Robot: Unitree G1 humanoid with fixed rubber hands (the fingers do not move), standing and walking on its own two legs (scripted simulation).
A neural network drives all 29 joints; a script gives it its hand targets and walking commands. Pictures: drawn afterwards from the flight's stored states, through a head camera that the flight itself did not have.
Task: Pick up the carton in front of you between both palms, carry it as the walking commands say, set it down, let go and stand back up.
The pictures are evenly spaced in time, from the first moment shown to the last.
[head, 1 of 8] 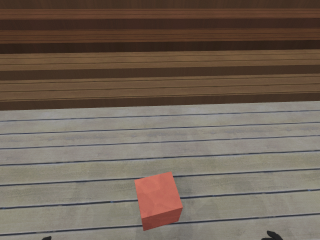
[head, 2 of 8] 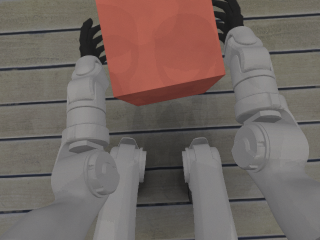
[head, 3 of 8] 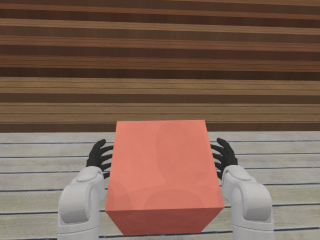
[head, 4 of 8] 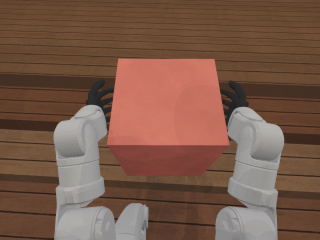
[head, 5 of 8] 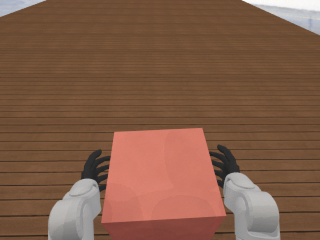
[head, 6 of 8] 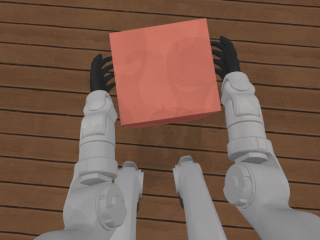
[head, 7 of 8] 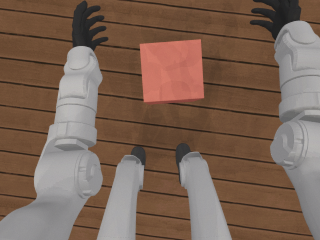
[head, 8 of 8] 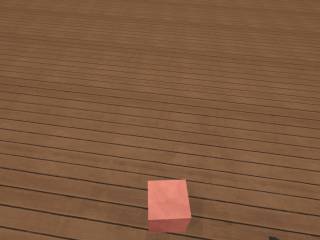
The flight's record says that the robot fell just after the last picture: no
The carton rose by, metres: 1.50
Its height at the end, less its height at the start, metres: +0.75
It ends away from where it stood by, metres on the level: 3.92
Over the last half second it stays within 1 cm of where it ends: yes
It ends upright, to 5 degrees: yes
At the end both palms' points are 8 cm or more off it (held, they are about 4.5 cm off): yes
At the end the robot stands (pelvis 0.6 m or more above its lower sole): yes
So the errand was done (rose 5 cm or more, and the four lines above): yes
